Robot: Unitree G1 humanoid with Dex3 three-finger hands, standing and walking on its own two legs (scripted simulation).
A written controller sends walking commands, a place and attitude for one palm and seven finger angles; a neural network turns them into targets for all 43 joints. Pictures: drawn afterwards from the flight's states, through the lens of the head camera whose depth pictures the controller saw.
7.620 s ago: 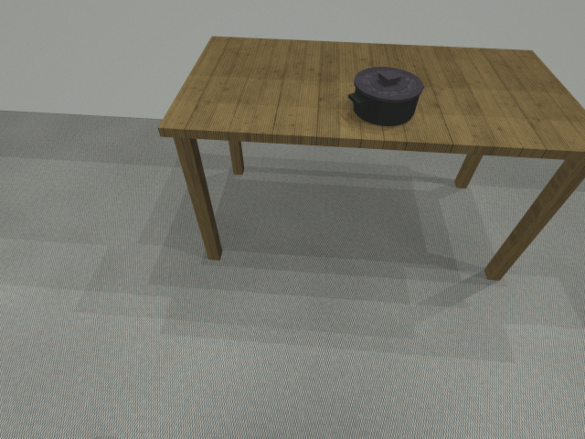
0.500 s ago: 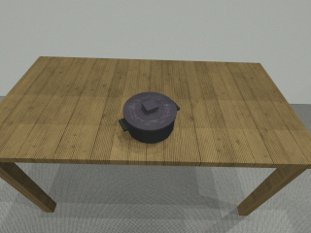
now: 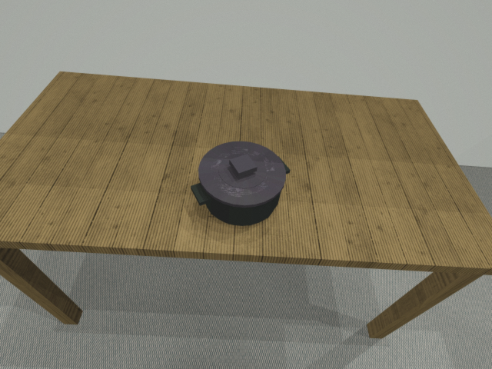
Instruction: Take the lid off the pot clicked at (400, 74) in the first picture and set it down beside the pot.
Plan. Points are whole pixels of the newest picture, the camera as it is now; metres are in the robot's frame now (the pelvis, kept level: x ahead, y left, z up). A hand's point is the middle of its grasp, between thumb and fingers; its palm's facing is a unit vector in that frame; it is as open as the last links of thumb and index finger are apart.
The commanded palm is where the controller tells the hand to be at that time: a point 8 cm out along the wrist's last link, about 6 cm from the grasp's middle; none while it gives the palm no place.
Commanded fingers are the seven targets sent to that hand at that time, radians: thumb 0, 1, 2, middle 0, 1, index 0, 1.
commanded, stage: shuffle to correct the standing spot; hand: left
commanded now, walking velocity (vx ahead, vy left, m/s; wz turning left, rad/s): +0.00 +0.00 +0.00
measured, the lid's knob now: (243, 165) +0.52 +0.05 +0.01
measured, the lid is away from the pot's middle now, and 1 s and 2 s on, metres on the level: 0.00 0.00 0.00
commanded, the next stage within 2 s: come to a stop and stand still in 0.86 s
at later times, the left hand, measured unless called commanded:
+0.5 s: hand out of the picture -0.03 +0.14 -0.18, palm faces +0.01 -0.99 -0.17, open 7.3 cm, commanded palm none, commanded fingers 0.00 0.90 0.90 -0.20 -0.30 -0.20 -0.30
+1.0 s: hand out of the picture +0.01 +0.09 -0.18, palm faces +0.04 -0.98 -0.17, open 7.3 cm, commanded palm none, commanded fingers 0.00 0.90 0.90 -0.20 -0.30 -0.20 -0.30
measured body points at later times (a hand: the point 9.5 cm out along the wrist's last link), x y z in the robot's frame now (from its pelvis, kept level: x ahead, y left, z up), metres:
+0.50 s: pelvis +0.00 -0.03 +0.00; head +0.03 -0.01 +0.45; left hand -0.02 +0.20 -0.17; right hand +0.01 -0.26 -0.15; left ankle +0.02 +0.07 -0.74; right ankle -0.05 -0.13 -0.74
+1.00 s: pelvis +0.03 -0.07 +0.00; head +0.07 -0.05 +0.44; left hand +0.01 +0.15 -0.17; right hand +0.07 -0.30 -0.15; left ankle -0.01 +0.03 -0.67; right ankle -0.05 -0.13 -0.74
